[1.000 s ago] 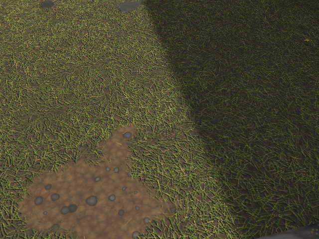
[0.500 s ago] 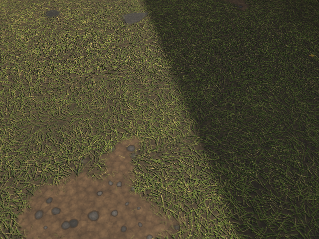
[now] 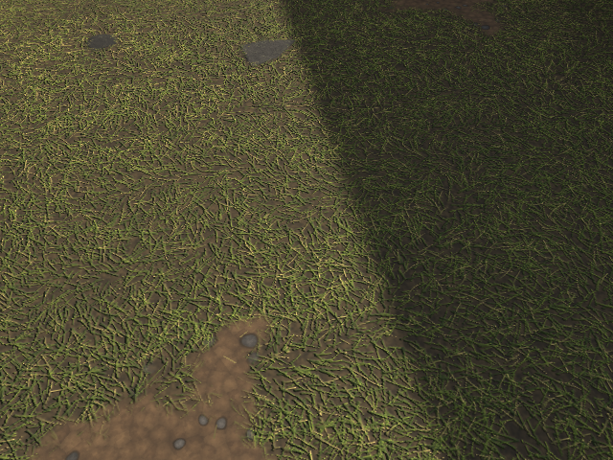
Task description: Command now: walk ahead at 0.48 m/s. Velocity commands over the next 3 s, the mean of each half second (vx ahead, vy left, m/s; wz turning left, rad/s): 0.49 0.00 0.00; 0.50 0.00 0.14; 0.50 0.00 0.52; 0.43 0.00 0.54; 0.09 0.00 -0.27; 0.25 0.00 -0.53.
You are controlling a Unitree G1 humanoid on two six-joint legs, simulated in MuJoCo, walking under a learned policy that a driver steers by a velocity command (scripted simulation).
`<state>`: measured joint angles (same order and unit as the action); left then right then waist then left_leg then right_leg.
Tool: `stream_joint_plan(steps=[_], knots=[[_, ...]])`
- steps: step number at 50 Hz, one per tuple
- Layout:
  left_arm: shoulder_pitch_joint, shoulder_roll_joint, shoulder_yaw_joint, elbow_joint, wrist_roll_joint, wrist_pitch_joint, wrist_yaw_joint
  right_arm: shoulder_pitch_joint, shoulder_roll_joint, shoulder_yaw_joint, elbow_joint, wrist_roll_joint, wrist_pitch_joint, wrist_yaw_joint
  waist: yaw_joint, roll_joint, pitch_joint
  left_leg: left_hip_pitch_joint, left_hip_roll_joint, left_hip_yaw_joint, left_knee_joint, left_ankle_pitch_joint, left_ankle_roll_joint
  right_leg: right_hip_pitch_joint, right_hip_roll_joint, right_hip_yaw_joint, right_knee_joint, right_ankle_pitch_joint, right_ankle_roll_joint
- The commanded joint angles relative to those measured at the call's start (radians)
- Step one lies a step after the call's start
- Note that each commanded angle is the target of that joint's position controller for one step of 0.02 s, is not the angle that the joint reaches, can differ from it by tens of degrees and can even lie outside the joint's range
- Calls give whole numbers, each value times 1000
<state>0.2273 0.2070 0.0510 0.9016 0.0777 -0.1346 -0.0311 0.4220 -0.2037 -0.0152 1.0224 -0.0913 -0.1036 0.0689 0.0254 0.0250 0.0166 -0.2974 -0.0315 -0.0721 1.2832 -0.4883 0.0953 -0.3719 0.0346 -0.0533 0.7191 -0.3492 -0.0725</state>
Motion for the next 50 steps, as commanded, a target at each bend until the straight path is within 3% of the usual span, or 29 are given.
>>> stream_joint_plan(steps=[1,3,4,6,8,10,13,14,15,17,18,19,20,21,22,23,24,26,27,29,33,37,40,41,42,43,44,46,50], knots=[[161,1,-23,43,-4,-3,-3,-125,-43,-12,-151,3,-7,-36,17,21,52,-471,81,-119,159,188,27,132,-352,530,-342,60,-313],[76,-60,-56,20,-4,0,5,-75,18,4,-149,-33,36,-47,-64,-8,95,-389,132,-103,-43,258,12,-96,-286,400,-382,30,-251],[90,-20,-43,35,-11,-4,14,-74,18,3,-163,-31,51,-43,-64,-43,53,-335,121,-37,-123,259,-9,-134,-226,304,-370,2,-232],[121,-22,-53,16,24,-24,43,-45,13,14,-167,-67,41,-19,-48,-33,8,-224,106,33,-235,630,-25,-218,-105,142,-257,18,-177],[198,-17,-65,28,19,-42,76,-178,-25,15,-219,-34,26,-12,26,-17,-24,-278,152,-4,-563,1077,-54,-136,-79,128,-80,-13,-122],[293,41,-65,55,13,-27,50,-245,-48,11,-252,-6,46,-12,36,-57,45,-96,116,83,-632,1026,-73,-296,-103,161,-78,-162,-137],[427,31,-87,86,-8,-27,22,-378,-85,12,-307,-28,73,-17,84,-37,135,-224,159,24,-766,895,-77,-109,-207,336,-2,-270,-184],[301,151,-13,70,-147,12,76,-487,-93,-15,-322,197,48,-14,102,-12,129,-311,90,3,-818,783,-81,-14,-191,348,91,-69,-163],[336,152,-14,79,-144,39,99,-478,-74,-3,-316,215,34,-6,115,10,100,-340,113,-18,-889,816,-78,106,-201,350,164,10,-147],[399,80,-10,120,-119,76,104,-409,-44,-4,-265,170,24,9,119,-34,79,-229,136,-2,-1028,879,-52,158,-176,304,307,98,-118],[344,68,-5,121,-104,85,98,-197,-61,-24,-186,150,30,9,15,-63,21,-4,145,37,-1072,954,-25,77,-154,272,488,130,-104],[358,14,-11,135,-89,71,76,47,-102,-53,-91,122,38,0,-73,49,-94,342,143,78,-1026,1021,5,-102,-65,176,791,39,-69],[369,-60,-26,135,-94,50,42,276,-117,-54,-19,99,46,-5,-160,213,-227,767,248,-2,-675,1240,78,-484,66,119,1288,-541,-10],[398,10,-26,72,-145,25,36,256,-179,-64,-26,112,49,-22,-141,270,-316,886,350,-165,-524,1111,155,-735,28,193,1497,-547,1],[333,44,-22,23,-153,6,36,248,-204,-74,-30,126,63,-32,-158,263,-355,873,414,-298,-640,846,223,-859,-2,202,1540,-465,13],[236,34,-33,-51,-177,-9,50,185,-268,-93,-15,124,63,-49,-114,172,-332,801,495,-512,-859,222,296,-957,-68,152,1362,-265,30],[127,36,-31,-68,-168,5,74,48,-190,-70,-55,102,64,-62,-76,-18,-217,579,501,-600,-994,18,277,-925,-117,89,1312,-149,53],[48,36,-24,-70,-128,39,85,-131,-69,-21,-78,74,14,-60,10,-62,-12,163,466,-537,-978,177,210,-805,-177,180,1037,46,46],[45,8,-24,-73,-102,55,79,-209,-64,-7,-92,79,9,-58,64,-39,104,-118,364,-331,-1016,297,161,-654,-194,175,788,102,73],[54,20,-10,-84,-65,49,82,-190,-121,-21,-97,68,7,-77,59,59,63,-286,209,-119,-1073,390,133,-336,-166,116,422,281,105],[-128,24,-18,-138,-96,47,52,-93,-189,-55,-74,126,9,-102,-14,42,13,-97,239,-80,-1104,451,123,-187,-124,92,12,436,97],[-278,61,-10,-189,-100,42,26,28,-159,-67,-39,129,41,-91,-85,4,59,154,287,-119,-1041,414,97,-258,-99,71,-163,332,44],[-84,132,32,-138,-90,30,18,24,-152,-63,-46,114,58,-84,19,16,-76,136,198,-70,-790,640,51,98,-54,42,-203,259,-9],[138,218,60,-98,-79,26,25,-31,-126,-51,-86,100,51,-83,121,-67,-232,-73,113,10,-468,509,2,435,-217,210,-164,386,-69],[245,291,80,-54,-86,31,17,71,-11,-18,-97,108,25,-76,90,-344,-405,-426,-15,46,-110,-10,-55,772,-447,631,-279,192,-199],[278,211,62,-56,-83,33,19,34,-116,-48,-79,122,10,-73,126,-240,-391,-542,3,-93,29,-63,-54,770,-441,734,-344,60,-193],[188,183,50,-67,-78,33,26,-54,-157,-65,-110,136,9,-78,106,-190,-247,-607,39,-79,52,30,-46,643,-421,584,-367,97,-150],[3,122,35,-90,-72,29,26,-128,-140,-73,-130,122,23,-96,26,-109,-109,-521,115,-41,-62,178,-49,372,-340,368,-441,240,-115],[-23,105,40,-51,-66,10,29,-106,-82,-79,-134,117,68,-92,-46,-98,-61,-421,148,-55,-143,304,-41,228,-308,187,-549,345,-98]])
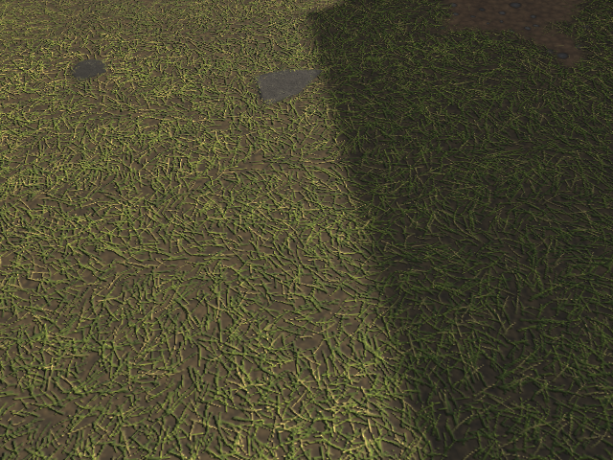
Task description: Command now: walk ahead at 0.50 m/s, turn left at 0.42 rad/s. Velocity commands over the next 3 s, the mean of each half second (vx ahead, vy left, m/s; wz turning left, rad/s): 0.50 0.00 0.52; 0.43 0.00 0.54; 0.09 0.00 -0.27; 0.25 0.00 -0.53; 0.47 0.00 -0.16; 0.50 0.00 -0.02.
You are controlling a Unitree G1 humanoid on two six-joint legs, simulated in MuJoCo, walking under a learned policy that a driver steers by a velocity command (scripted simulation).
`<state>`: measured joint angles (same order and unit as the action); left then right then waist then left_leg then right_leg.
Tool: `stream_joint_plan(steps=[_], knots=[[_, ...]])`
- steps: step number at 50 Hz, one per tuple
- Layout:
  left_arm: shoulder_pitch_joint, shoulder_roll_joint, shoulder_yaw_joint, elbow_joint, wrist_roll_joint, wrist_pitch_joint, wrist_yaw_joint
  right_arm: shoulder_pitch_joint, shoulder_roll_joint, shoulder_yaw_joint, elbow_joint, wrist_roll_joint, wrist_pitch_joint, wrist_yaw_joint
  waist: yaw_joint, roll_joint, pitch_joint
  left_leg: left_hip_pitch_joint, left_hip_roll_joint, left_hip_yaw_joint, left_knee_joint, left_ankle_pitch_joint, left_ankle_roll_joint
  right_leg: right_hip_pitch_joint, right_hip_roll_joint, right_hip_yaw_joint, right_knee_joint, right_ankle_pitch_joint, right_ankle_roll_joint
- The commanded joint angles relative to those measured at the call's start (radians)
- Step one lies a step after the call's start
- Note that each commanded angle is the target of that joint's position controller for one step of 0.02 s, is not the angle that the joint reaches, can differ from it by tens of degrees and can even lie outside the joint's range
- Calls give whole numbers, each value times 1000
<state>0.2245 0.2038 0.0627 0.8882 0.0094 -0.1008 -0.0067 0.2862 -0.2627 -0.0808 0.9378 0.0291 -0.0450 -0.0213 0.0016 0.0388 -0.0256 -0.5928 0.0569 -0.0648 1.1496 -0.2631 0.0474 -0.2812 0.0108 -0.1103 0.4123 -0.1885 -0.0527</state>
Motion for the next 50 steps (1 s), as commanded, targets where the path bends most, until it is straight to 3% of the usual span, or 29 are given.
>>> stream_joint_plan(steps=[1,4,8,13,16,17,18,19,20,21,22,23,24,25,27,30,33,36,38,40,41,42,43,44,45,46,47,48,50], knots=[[-6,118,32,-26,2,-24,12,11,-19,-14,-59,-7,13,-3,-23,-101,-13,-154,57,-71,-33,112,7,151,-288,210,-247,233,-120],[26,124,34,6,4,-16,29,-68,-20,-18,-90,-8,10,4,-12,-91,19,-197,41,-78,-165,240,-1,173,-277,104,-259,290,-104],[54,143,36,30,-3,-7,45,-208,4,-4,-138,-14,9,30,25,-94,64,-123,27,16,-374,381,-1,161,-253,-18,-273,278,-75],[130,183,50,66,-19,14,42,-339,6,5,-211,-8,7,73,58,-82,117,-164,14,91,-488,242,36,349,-313,-65,-195,396,-74],[98,232,63,55,-31,29,45,-286,-38,-16,-230,-6,9,84,-3,-142,50,27,-74,190,-503,67,88,378,-314,-109,-8,871,-47],[81,249,66,50,-33,36,47,-184,-73,-35,-210,-3,9,83,-64,-155,-3,164,-116,209,-539,55,115,366,-300,-122,140,992,-34],[65,249,62,45,-36,37,47,-19,-131,-67,-167,0,10,71,-151,-133,-89,429,-146,189,-623,134,158,257,-261,-142,363,919,-1],[74,192,44,15,-3,25,44,108,-231,-96,-135,0,17,46,-168,33,-185,757,58,-132,-620,188,235,-63,-197,-136,710,351,44],[125,82,5,-45,-11,-19,20,76,-287,-93,-161,-5,6,48,-65,222,-315,1017,285,-735,-810,-10,441,-436,28,56,1022,-387,82],[-6,176,28,-64,-48,-63,2,119,-200,-66,-159,-22,2,46,-134,89,-302,1014,266,-698,-880,-23,382,-553,-19,211,1049,-344,47],[-69,181,29,-86,-65,-76,0,69,-144,-52,-158,-21,-8,43,-117,61,-179,901,227,-528,-871,63,331,-586,-61,198,985,-254,21],[-72,166,29,-74,-47,-75,10,-17,-114,-42,-175,-14,-18,45,-60,-40,-98,729,179,-403,-876,185,293,-518,-106,198,886,-186,22],[-68,181,41,-70,-24,-64,20,-73,-79,-30,-187,-10,-23,42,-26,-42,-67,609,142,-322,-889,266,266,-444,-132,195,801,-146,36],[-50,178,46,-73,-19,-48,20,-92,-68,-23,-198,-15,-25,39,2,-33,-56,533,121,-292,-908,310,261,-383,-145,196,765,-119,48],[-51,155,45,-89,-6,-25,23,-75,-98,-29,-197,-10,-28,30,21,-35,-34,450,107,-261,-926,379,265,-359,-139,177,678,-93,81],[-176,121,31,-138,6,-17,27,-29,-138,-39,-191,-7,-26,11,-6,-15,10,366,58,-197,-936,399,236,-354,-103,148,447,68,110],[-283,96,16,-172,-5,-21,15,23,-136,-40,-180,-4,-19,8,-53,34,23,326,9,-167,-916,308,184,-263,-43,136,207,261,101],[-341,125,18,-207,-19,-26,3,67,-135,-40,-164,0,-17,9,-77,55,27,370,40,-237,-886,221,169,-227,-19,159,115,299,90],[-343,155,24,-218,-21,-35,-5,78,-129,-39,-161,3,-10,3,-69,60,21,449,69,-303,-823,190,161,-224,-17,186,68,238,77],[-298,178,31,-214,-22,-48,-10,69,-140,-44,-170,-4,-3,-5,-39,85,13,483,84,-348,-756,219,148,-162,-14,185,46,152,52],[-222,196,42,-194,-13,-53,-6,49,-128,-41,-182,-6,1,-7,4,89,-12,477,41,-339,-672,316,123,-57,-4,166,2,158,28],[-106,233,54,-177,9,-58,0,21,-92,-28,-208,-13,0,-4,63,62,-112,414,-22,-288,-482,362,81,150,-79,210,29,243,-17],[35,299,69,-168,27,-53,5,70,-46,-15,-232,-31,-2,-6,81,-104,-265,201,-128,-181,-166,60,18,469,-283,405,101,472,-100],[70,313,70,-147,20,-35,-5,222,-41,-5,-248,-1,-7,-5,18,-415,-393,-65,-192,-134,80,-427,-29,674,-480,801,19,434,-248],[20,214,47,-181,3,-24,-3,204,-142,-26,-217,8,3,-9,28,-257,-312,-136,-108,-165,196,-372,-50,594,-460,775,-2,318,-224],[-31,162,29,-193,-1,-13,0,98,-172,-34,-234,-2,16,-12,48,-155,-186,-145,-92,-122,212,-298,-66,444,-404,613,-11,372,-191],[-72,145,16,-188,7,-4,-4,51,-156,-33,-239,-15,28,-15,27,-79,-113,-102,-68,-94,187,-249,-76,299,-351,500,-26,473,-182],[-96,131,9,-173,11,-1,-10,35,-129,-31,-248,-25,35,-16,1,-77,-68,-55,-44,-88,129,-224,-77,189,-309,431,-45,541,-183],[-129,106,-5,-145,21,-6,-23,76,-53,-15,-238,-25,45,-13,-50,-130,-57,90,-16,-51,-39,-183,-78,53,-231,314,-88,624,-170]])
Over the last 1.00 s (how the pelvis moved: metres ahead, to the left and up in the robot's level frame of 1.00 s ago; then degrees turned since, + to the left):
0.56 -0.02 -0.16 5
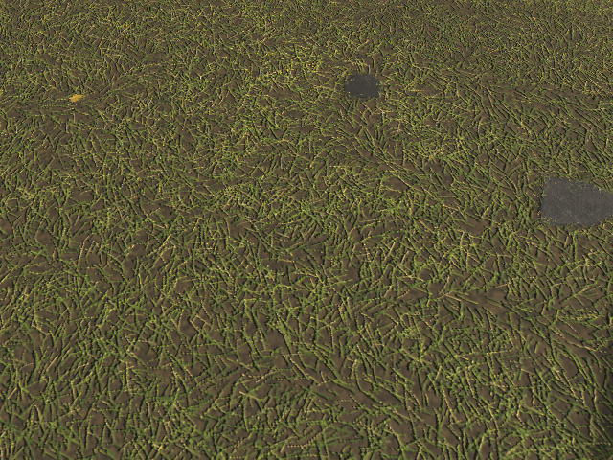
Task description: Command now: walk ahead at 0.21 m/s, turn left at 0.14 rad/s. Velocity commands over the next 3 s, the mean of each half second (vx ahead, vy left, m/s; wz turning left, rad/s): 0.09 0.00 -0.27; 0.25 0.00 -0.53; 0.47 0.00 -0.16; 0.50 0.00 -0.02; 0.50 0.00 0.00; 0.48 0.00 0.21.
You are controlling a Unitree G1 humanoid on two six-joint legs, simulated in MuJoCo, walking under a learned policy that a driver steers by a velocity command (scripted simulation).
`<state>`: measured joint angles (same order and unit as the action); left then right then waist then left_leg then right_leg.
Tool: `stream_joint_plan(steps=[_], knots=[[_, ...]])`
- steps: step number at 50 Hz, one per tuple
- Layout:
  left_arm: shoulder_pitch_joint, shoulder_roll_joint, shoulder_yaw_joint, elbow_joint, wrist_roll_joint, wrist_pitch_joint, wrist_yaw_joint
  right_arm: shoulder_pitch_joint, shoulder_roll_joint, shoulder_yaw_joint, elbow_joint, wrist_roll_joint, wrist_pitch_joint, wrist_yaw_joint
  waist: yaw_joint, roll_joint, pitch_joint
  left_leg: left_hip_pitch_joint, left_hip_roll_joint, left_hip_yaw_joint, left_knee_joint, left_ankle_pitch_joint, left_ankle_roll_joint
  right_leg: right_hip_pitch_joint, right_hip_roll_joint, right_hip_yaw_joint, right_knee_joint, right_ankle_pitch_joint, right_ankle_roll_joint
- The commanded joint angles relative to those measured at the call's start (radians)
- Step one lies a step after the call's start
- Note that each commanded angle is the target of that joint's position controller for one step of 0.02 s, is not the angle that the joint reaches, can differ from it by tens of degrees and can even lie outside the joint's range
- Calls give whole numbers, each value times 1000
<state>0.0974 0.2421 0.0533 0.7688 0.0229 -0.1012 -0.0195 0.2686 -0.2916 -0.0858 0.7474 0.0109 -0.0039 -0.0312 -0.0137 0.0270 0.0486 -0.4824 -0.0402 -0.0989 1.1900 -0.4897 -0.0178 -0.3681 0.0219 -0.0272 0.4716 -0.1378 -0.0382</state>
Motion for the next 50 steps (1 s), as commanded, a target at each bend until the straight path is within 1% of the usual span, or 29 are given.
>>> stream_joint_plan(steps=[1,3,4,7,9,11,12,13,14,15,16,17,18,22,24,26,28,29,30,31,32,33,34,35,37,40,43,47,50], knots=[[-21,80,6,-19,4,-6,-12,88,-5,-2,-51,-11,3,-4,-44,-136,-136,20,80,16,-181,68,-21,118,-221,193,-153,647,-190],[-34,125,18,-7,-11,3,-7,39,7,8,-64,-23,-3,-8,-37,-148,-179,108,74,40,-357,153,-33,117,-205,164,-140,728,-195],[-23,148,25,0,-18,11,-4,17,-2,9,-66,-21,-3,-8,-27,-150,-199,137,63,45,-413,203,-38,131,-204,167,-137,710,-195],[13,205,42,10,-34,39,5,-55,-49,0,-80,-10,8,-13,2,-149,-189,158,40,47,-507,248,-37,150,-220,227,-140,479,-191],[20,212,44,9,-43,58,12,-97,-60,-4,-94,-9,14,-15,9,-153,-150,171,29,46,-585,240,-20,130,-216,281,-137,258,-180],[14,194,39,5,-56,75,24,-91,-57,-7,-94,-13,8,-14,-16,-152,-117,257,20,55,-749,323,11,83,-183,314,-100,119,-143],[32,170,33,3,-54,78,29,-72,-86,-15,-97,-21,3,-18,-20,-126,-128,347,77,13,-787,387,40,27,-153,317,-54,51,-102],[38,121,18,-13,-38,76,29,-25,-145,-27,-103,-36,3,-27,-22,-15,-173,459,239,-102,-787,535,104,-70,-95,259,87,-107,-48],[84,81,10,-35,-41,73,30,-36,-191,-41,-91,-42,12,-25,23,224,-156,458,383,-249,-832,634,231,-211,38,73,235,-353,8],[64,146,27,-33,-40,72,30,-36,-143,-34,-102,-46,7,-23,-22,243,-166,447,458,-321,-860,720,314,-249,14,57,463,-505,50],[74,192,50,-26,-47,80,27,-61,-109,-22,-111,-43,-2,-24,-11,173,-161,439,436,-271,-852,756,309,-276,-5,83,611,-490,68],[104,185,56,-6,-48,98,32,-120,-94,-17,-121,-34,-8,-24,20,118,-148,415,383,-186,-837,754,267,-278,-23,92,667,-443,87],[115,176,57,-5,-44,114,38,-163,-90,-17,-124,-19,-11,-22,33,109,-128,395,357,-130,-838,731,238,-287,-39,90,661,-390,102],[61,107,33,-54,-47,136,24,-179,-114,-28,-105,-23,1,-24,19,129,-122,319,300,26,-847,708,218,-169,-52,15,481,-265,122],[32,113,30,-84,-46,135,10,-165,-137,-36,-95,-18,7,-26,0,153,-147,326,319,45,-837,701,220,-98,-54,-5,366,-233,108],[39,140,38,-99,-45,137,-4,-149,-155,-41,-83,-8,8,-24,0,159,-158,341,344,45,-810,671,212,-46,-44,-28,275,-209,84],[94,145,46,-88,-41,139,-13,-162,-159,-42,-74,10,8,-22,35,142,-154,305,335,75,-744,582,166,64,-16,-65,105,-91,42],[132,154,55,-73,-38,142,-8,-124,-140,-39,-57,13,8,-17,39,105,-165,247,308,110,-689,404,119,159,12,-64,42,-50,11],[176,203,72,-66,-36,142,3,-83,-93,-28,-42,-5,8,-8,37,-47,-150,86,247,195,-520,161,42,290,-69,83,-32,21,-42],[228,340,102,-82,-40,137,18,-147,-24,-2,-117,-47,3,-1,41,-361,-134,-248,80,250,-185,-196,-44,402,-341,529,-123,-47,-224],[278,319,89,-94,-6,106,3,-248,-76,-15,-141,-19,-17,0,132,-264,-171,-340,50,52,-48,-183,-23,375,-400,715,-235,-302,-335],[243,277,75,-94,-4,81,2,-267,-115,-27,-144,10,-31,5,106,-207,-105,-386,84,15,-33,-77,9,348,-370,671,-267,-481,-295],[195,241,65,-99,-20,70,9,-250,-135,-37,-126,9,-40,5,74,-172,-61,-388,106,14,-60,21,25,309,-330,611,-268,-536,-240],[158,217,55,-108,-33,69,19,-231,-142,-42,-106,-6,-45,1,56,-158,-46,-366,118,14,-102,99,22,284,-297,555,-269,-501,-204],[143,202,45,-117,-28,68,33,-206,-122,-41,-92,-19,-61,6,33,-161,-51,-276,105,27,-177,232,8,231,-234,471,-291,-398,-177],[183,203,49,-114,-29,55,43,-214,-87,-32,-84,-16,-80,17,39,-135,-67,-228,78,35,-331,366,-14,248,-199,395,-286,-227,-173],[215,216,56,-104,-39,52,45,-254,-67,-20,-93,-10,-88,26,57,-156,-52,-168,54,30,-497,416,-35,230,-183,376,-276,-177,-173],[253,222,60,-89,-48,57,42,-308,-67,-9,-109,2,-104,43,88,-160,-30,-98,46,33,-631,422,-41,213,-194,395,-247,-182,-182],[278,212,55,-76,-44,57,35,-320,-79,-4,-119,8,-120,56,99,-161,-22,-20,45,47,-682,399,-18,215,-209,425,-219,-167,-179]])
Over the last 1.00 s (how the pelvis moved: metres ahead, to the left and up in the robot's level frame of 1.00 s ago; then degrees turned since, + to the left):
0.53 0.12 -0.01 34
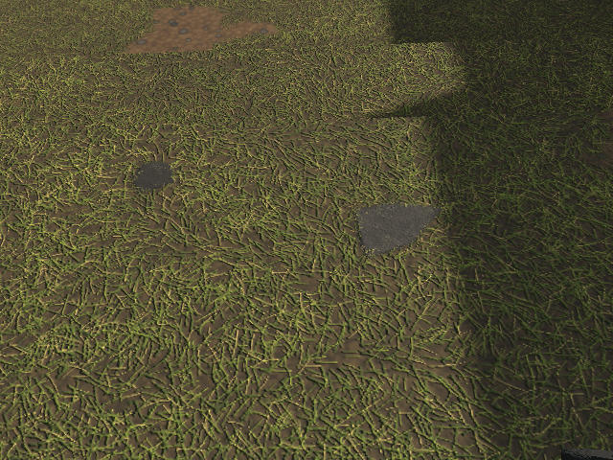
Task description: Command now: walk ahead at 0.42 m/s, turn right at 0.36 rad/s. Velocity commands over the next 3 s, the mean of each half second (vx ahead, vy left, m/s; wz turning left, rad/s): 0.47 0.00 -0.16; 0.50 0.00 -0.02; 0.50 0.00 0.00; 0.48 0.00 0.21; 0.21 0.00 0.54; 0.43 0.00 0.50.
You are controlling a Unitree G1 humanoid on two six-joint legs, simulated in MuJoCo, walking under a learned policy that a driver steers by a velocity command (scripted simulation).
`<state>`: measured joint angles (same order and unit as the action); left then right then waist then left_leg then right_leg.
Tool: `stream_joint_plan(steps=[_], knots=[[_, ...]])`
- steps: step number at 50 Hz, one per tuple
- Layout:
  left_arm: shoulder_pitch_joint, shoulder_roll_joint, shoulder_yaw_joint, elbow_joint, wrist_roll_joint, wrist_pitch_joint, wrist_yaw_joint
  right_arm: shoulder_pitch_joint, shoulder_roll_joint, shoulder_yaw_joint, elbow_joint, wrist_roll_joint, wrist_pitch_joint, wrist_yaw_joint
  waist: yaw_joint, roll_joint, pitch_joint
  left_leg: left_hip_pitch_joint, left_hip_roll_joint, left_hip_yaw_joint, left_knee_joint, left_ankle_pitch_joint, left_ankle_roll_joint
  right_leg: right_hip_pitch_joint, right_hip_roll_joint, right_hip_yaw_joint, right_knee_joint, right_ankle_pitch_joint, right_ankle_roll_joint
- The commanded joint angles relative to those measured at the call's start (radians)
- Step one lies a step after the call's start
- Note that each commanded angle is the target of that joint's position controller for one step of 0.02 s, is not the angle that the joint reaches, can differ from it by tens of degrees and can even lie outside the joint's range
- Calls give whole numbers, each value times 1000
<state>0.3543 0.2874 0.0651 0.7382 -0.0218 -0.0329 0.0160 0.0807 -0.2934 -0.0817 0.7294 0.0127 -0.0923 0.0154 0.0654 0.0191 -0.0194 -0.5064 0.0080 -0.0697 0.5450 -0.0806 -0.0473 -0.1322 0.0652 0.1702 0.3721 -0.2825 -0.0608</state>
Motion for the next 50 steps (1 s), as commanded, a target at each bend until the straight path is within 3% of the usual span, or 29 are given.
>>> stream_joint_plan(steps=[1,3,4,5,6,7,8,10,11,14,19,22,25,26,27,28,29,30,31,32,33,34,35,38,41,45,48,50], knots=[[23,165,42,-43,3,-10,-3,-123,-86,-10,-101,7,-37,12,13,-162,45,32,-5,25,-54,-33,25,-11,-256,240,-104,4,-153],[13,151,37,-44,1,-6,-6,-54,-99,-15,-83,4,-45,11,-30,-172,28,146,-16,52,-124,-39,59,-6,-237,241,-44,85,-131],[6,128,28,-49,5,-7,-6,23,-119,-25,-64,-4,-47,5,-68,-169,-13,273,-5,42,-136,-40,88,-33,-201,219,29,171,-108],[-22,84,12,-66,14,-11,-7,159,-160,-38,-44,-16,-50,-2,-136,-106,-107,471,102,-65,-124,-64,146,-119,-146,146,235,206,-70],[35,39,-3,-98,2,-26,-2,288,-272,-66,-12,-30,-43,-3,-138,162,-211,769,289,-410,-174,-189,291,-424,-5,-11,569,41,10],[28,94,5,-104,-8,-39,3,340,-222,-59,16,-8,-36,9,-156,254,-187,803,378,-657,-276,-391,352,-629,6,-12,763,-286,37],[-22,151,20,-98,-19,-45,-1,302,-152,-35,14,4,-32,9,-153,155,-57,717,359,-579,-288,-462,326,-710,-48,17,843,-235,26],[-100,128,15,-108,0,-48,-12,223,-96,-12,-2,-9,-18,5,-121,71,41,564,274,-389,-326,-341,286,-706,-119,-50,808,-91,24],[-115,120,17,-110,10,-49,-17,196,-78,-2,-6,-16,-16,3,-102,72,56,501,247,-328,-347,-248,272,-668,-149,-57,759,-41,28],[-126,71,4,-119,14,-44,-26,188,-96,-2,2,-10,-19,-1,-82,91,56,413,207,-205,-393,-50,277,-611,-168,-106,662,35,57],[-280,22,-21,-161,15,-56,-36,237,-144,-8,36,6,-7,-12,-126,59,65,363,156,-43,-398,128,245,-496,-139,-163,318,283,77],[-356,35,-18,-184,4,-61,-50,300,-159,-9,66,15,3,-12,-150,60,78,408,192,-49,-387,128,236,-451,-116,-167,217,342,63],[-374,62,-7,-199,2,-64,-62,320,-172,-12,85,17,20,-16,-127,65,78,513,235,-56,-329,226,210,-431,-101,-163,154,265,21],[-340,80,1,-194,4,-64,-62,315,-183,-15,86,16,25,-18,-100,72,54,537,235,-47,-276,354,199,-371,-83,-177,143,229,4],[-253,106,16,-173,7,-63,-58,303,-190,-16,86,15,32,-21,-43,73,-4,535,213,-16,-164,520,181,-238,-55,-205,119,223,-21],[-106,148,38,-132,10,-59,-50,303,-173,-7,80,9,35,-24,28,61,-100,466,168,21,19,571,155,-18,-57,-208,122,241,-53],[82,225,58,-102,21,-51,-36,310,-116,18,50,-23,32,-26,89,-64,-262,250,109,60,348,260,119,300,-261,15,171,288,-119],[99,277,62,-84,23,-50,-46,453,-2,51,43,-9,12,-17,3,-342,-399,-101,-62,20,665,-471,70,567,-466,501,41,31,-271],[94,175,39,-91,13,-48,-46,372,-117,26,54,12,-4,-10,50,-223,-340,-210,-12,-71,756,-490,79,522,-436,541,-36,-90,-234],[25,149,27,-92,11,-48,-43,266,-153,15,18,30,-12,-5,42,-167,-183,-265,32,-36,756,-401,86,390,-404,389,-56,-41,-198],[-39,141,21,-97,16,-48,-43,213,-139,19,8,21,-16,-9,11,-80,-100,-235,75,-10,711,-313,82,245,-366,287,-76,86,-184],[-85,122,16,-98,25,-49,-47,192,-131,16,4,4,-13,-11,-20,-61,-45,-201,100,-3,659,-264,74,133,-331,211,-104,189,-182],[-108,107,12,-99,34,-55,-47,217,-119,15,8,2,-4,-9,-55,-89,-39,-140,123,-12,634,-229,70,62,-309,166,-133,236,-181],[-121,106,15,-75,19,-74,-48,232,-75,24,16,-2,25,-13,-90,-96,-9,-105,137,3,551,-185,44,-37,-288,73,-210,281,-200],[-92,131,23,-44,20,-74,-37,125,-62,30,-17,-13,28,-14,-70,-68,41,-166,145,7,392,-33,21,-45,-274,3,-247,305,-196],[-42,157,27,-11,11,-63,-27,-13,-43,41,-47,-7,11,2,-18,-63,70,-111,104,44,136,169,25,-33,-238,-86,-251,294,-153],[19,175,31,26,3,-52,-25,-97,-51,41,-77,2,4,17,13,-65,87,-108,82,49,45,177,38,43,-273,-77,-224,269,-147],[36,181,35,45,-1,-40,-21,-124,-64,38,-95,3,0,27,11,-72,93,-123,73,43,1,117,62,118,-306,-64,-186,296,-134]])
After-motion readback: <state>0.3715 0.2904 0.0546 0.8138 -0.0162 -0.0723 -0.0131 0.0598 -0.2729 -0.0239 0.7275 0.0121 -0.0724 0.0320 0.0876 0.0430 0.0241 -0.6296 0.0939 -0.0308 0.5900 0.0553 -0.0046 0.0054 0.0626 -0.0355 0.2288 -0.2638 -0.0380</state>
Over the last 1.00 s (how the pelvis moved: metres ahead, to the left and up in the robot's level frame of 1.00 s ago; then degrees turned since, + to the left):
0.15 -0.06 0.01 -29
